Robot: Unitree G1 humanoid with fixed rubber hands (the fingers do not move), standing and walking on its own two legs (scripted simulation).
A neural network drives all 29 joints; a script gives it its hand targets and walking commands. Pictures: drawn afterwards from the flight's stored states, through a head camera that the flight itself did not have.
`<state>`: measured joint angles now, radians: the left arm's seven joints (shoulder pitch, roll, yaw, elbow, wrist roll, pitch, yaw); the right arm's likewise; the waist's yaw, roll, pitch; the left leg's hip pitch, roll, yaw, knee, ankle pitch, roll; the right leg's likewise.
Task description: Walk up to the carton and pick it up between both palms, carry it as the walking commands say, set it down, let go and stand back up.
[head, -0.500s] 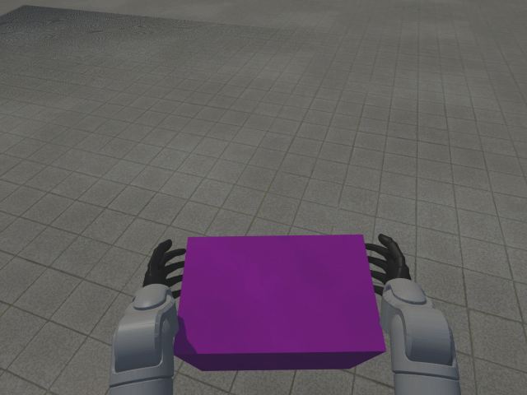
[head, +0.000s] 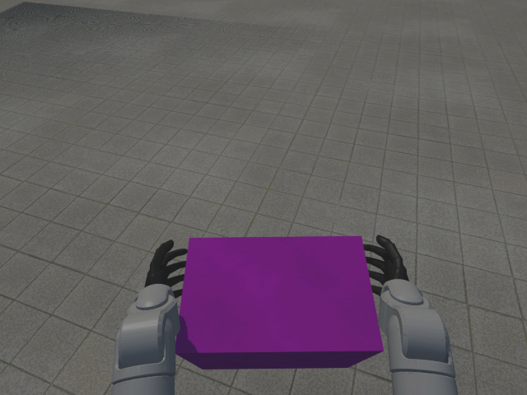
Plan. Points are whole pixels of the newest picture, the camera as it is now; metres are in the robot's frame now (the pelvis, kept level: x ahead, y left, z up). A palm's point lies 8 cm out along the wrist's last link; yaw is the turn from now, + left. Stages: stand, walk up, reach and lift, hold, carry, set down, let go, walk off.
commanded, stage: carry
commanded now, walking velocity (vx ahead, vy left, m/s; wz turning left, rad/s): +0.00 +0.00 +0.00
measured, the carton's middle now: (275, 308) +0.28 +0.00 -0.04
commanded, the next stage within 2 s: none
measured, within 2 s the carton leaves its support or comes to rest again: neither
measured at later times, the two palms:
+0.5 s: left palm (161, 295) +0.26 +0.17 +0.05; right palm (393, 292) +0.26 -0.17 +0.05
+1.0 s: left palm (163, 295) +0.26 +0.17 +0.04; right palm (394, 294) +0.26 -0.17 +0.04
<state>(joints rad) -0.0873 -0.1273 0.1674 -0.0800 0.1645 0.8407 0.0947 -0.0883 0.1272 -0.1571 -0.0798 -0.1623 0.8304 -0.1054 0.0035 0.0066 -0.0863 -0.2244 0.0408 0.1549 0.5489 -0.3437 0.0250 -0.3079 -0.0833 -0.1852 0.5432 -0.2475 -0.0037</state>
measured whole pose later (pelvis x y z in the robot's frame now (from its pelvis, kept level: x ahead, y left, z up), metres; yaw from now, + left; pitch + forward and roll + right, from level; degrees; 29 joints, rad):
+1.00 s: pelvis -0.01 +0.00 +0.00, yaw -1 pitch +1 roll +0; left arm -0.10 -0.13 0.18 0.02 0.18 0.75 0.08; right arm -0.10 0.13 -0.18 0.02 -0.17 0.74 -0.09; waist 0.00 0.00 -0.09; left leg -0.23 0.04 0.17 0.54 -0.33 0.03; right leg -0.32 -0.08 -0.17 0.54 -0.23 0.00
